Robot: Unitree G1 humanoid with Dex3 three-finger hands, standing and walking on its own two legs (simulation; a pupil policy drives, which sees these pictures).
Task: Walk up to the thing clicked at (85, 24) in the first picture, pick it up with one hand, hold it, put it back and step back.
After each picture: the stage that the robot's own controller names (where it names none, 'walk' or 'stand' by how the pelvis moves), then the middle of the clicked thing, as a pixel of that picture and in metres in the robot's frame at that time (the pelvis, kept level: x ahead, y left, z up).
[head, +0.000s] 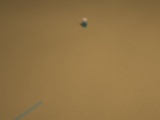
stand; (84, 22) +1.92 +0.02 -0.72
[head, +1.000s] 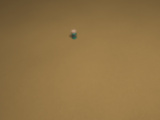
walk; (74, 34) +1.79 +0.29 -0.71
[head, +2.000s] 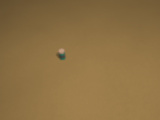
walk; (62, 54) +1.24 +0.34 -0.71
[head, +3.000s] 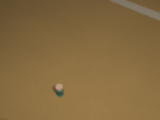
walk; (59, 90) +0.80 +0.26 -0.70
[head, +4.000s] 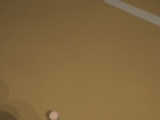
walk; (54, 118) +0.52 +0.20 -0.71
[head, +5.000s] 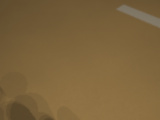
stand; out of the picture +0.42 +0.18 -0.72
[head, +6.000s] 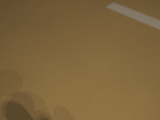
stand; out of the picture +0.38 +0.23 -0.71
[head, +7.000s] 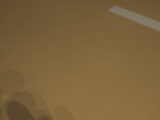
stand; out of the picture +0.35 +0.21 -0.72
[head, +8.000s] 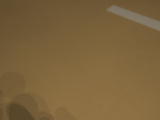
stand; out of the picture +0.37 +0.22 -0.73
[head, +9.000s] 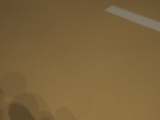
stand; out of the picture +0.36 +0.24 -0.73
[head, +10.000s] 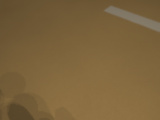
stand; out of the picture +0.35 +0.24 -0.73
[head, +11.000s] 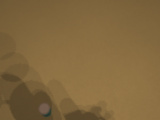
go down; (45, 110) +0.38 +0.23 -0.59
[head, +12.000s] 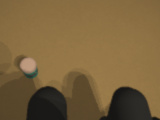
go down; (29, 68) +0.44 +0.25 -0.31
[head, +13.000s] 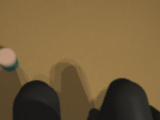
close in; (8, 60) +0.43 +0.27 -0.27
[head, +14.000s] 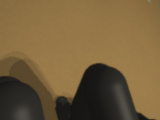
close in; out of the picture +0.42 +0.29 -0.22
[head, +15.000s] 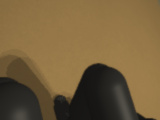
close; out of the picture +0.41 +0.30 -0.22
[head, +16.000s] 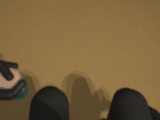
lift; (13, 85) +0.32 +0.26 -0.10
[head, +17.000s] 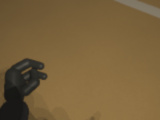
close; out of the picture +0.33 +0.22 -0.67
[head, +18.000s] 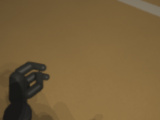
go down; out of the picture +0.32 +0.23 -0.70
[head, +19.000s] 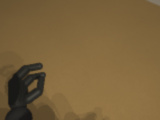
stand; out of the picture +0.33 +0.22 -0.68
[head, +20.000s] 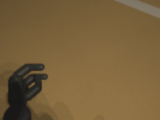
stand; out of the picture +0.33 +0.20 -0.70
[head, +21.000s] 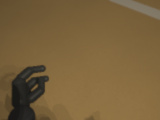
crouch; out of the picture +0.33 +0.19 -0.70
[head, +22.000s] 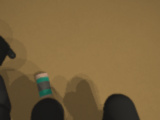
crouch; (43, 85) +0.41 +0.18 -0.42
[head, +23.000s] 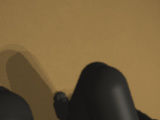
lower; out of the picture +0.41 +0.22 -0.25
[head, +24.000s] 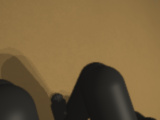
lower; out of the picture +0.42 +0.19 -0.25
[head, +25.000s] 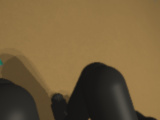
lower; out of the picture +0.44 +0.17 -0.25
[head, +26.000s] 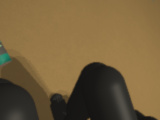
lower; out of the picture +0.46 +0.14 -0.25
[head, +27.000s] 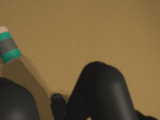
loosen; (5, 45) +0.48 +0.10 -0.25
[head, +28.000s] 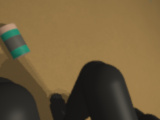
withdraw; (14, 42) +0.50 +0.06 -0.25
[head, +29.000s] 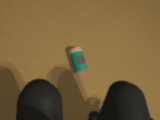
walk; (78, 60) +0.51 -0.02 -0.30
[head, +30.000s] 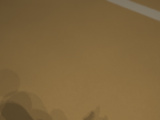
stand; out of the picture +0.40 -0.11 -0.67
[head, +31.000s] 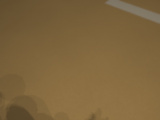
stand; out of the picture +0.41 -0.12 -0.69
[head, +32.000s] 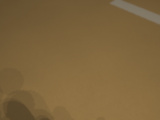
stand; out of the picture +0.41 -0.14 -0.71
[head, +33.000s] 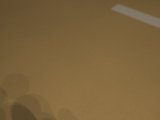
walk; out of the picture +0.42 -0.15 -0.75
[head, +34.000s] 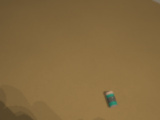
walk; (111, 99) +0.58 -0.24 -0.72
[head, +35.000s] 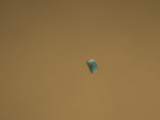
walk; (93, 66) +0.91 -0.11 -0.72
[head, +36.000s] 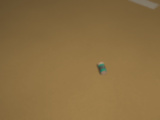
walk; (102, 68) +1.08 -0.17 -0.73
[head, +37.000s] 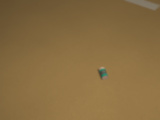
stand; (103, 73) +1.03 -0.16 -0.75
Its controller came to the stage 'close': yes
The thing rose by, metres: 0.23
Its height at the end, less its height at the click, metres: -0.02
